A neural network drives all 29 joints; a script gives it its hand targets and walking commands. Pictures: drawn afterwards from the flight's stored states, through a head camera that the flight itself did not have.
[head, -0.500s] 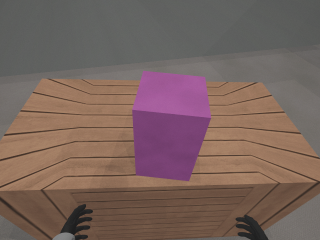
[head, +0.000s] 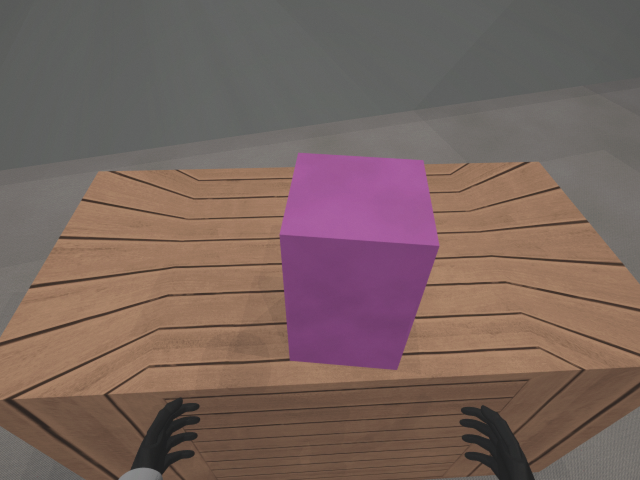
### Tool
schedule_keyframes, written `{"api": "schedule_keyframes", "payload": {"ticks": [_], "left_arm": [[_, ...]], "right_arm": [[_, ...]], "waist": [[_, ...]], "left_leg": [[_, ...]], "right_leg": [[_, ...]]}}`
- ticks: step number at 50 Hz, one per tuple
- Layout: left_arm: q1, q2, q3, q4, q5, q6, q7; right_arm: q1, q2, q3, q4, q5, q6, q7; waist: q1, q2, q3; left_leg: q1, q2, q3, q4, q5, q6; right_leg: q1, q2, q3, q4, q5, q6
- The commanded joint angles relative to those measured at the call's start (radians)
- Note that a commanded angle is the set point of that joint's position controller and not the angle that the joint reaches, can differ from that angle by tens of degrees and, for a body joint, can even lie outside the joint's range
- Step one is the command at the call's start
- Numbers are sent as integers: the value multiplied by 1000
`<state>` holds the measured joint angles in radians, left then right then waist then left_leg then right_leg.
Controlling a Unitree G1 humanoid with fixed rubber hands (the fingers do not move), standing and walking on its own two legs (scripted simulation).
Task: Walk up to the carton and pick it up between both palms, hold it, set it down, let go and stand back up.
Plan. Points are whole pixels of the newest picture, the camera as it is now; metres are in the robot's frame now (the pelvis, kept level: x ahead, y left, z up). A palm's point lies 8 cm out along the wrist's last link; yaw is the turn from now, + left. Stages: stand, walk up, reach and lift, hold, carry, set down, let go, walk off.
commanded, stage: reach and lift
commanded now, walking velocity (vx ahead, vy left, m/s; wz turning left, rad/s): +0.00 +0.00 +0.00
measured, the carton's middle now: (351, 268) +0.43 -0.02 +0.03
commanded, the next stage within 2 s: none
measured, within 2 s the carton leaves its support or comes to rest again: neither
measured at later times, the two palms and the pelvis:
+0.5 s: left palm (174, 422) +0.21 +0.20 -0.02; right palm (499, 430) +0.21 -0.20 -0.02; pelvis +0.03 -0.01 +0.00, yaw +0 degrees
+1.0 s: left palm (190, 356) +0.27 +0.19 +0.02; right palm (489, 362) +0.28 -0.19 +0.02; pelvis +0.02 -0.01 +0.00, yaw +0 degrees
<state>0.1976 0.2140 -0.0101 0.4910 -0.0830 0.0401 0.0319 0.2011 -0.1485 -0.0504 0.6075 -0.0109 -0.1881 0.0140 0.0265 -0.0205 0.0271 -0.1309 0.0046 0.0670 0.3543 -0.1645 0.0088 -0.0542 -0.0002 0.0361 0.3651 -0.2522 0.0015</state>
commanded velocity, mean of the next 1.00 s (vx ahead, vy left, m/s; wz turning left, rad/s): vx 0.00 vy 0.00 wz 0.00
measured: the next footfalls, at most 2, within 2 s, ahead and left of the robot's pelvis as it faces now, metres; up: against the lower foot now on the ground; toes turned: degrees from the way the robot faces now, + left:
none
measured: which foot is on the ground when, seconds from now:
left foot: down 0.00-1.00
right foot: down 0.00-1.00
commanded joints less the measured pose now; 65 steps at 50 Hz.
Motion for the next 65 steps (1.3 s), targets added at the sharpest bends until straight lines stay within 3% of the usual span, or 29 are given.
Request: {"api": "schedule_keyframes", "payload": {"ticks": [1, 10, 21, 28, 36, 45, 54, 59, 65], "left_arm": [[-58, 72, 17, -141, 7, -78, 9], [-43, 64, 4, -237, 21, -162, 18], [-58, 85, 5, -260, -18, -245, -35], [-147, 97, -1, -239, -61, -286, -60], [-260, 99, 0, -217, -75, -309, -55], [-398, 92, 25, -318, -75, -172, -35], [-474, 51, 80, -485, -44, 98, -34], [-544, 34, 113, -503, -30, 203, -38], [-673, 53, 142, -502, -33, 260, -35]], "right_arm": [[-80, -108, -20, -136, 40, -63, 2], [-45, -90, 11, -186, 112, -114, -10], [-42, -38, 57, -283, 137, -165, -80], [-111, -4, 78, -325, 140, -168, -111], [-218, 2, 82, -306, 162, -155, -126], [-370, -38, 80, -362, 200, -55, -153], [-465, -92, 83, -458, 245, 108, -184], [-544, -117, 82, -486, 263, 184, -193], [-667, -138, 78, -513, 278, 238, -202]], "waist": [[13, 17, -65], [14, 68, -73], [8, 15, -82], [9, -7, -69], [1, 19, -98], [-10, 48, -195], [-5, 51, -210], [-3, 23, -204], [-8, -1, -258]], "left_leg": [[237, 11, -17, -24, 231, -49], [267, 10, -27, -8, 336, -58], [247, -3, -43, 6, 320, -37], [211, 2, -51, 1, 229, -22], [209, 10, -64, 11, 208, -19], [239, 8, -60, 14, 287, -26], [306, 11, -54, -2, 381, -37], [304, 10, -43, -19, 352, -30], [287, 3, -31, -25, 291, -16]], "right_leg": [[-210, 30, -53, -132, 73, -31], [-174, 21, -23, -140, 174, -38], [-122, -7, 7, -111, 370, 8], [-144, -20, 17, -104, 314, 14], [-166, -19, 20, -97, 234, 2], [-125, -2, 13, -88, 309, 8], [-116, 23, -2, -104, 410, 23], [-120, 30, -8, -110, 412, 38], [-111, 30, -11, -93, 433, 59]]}}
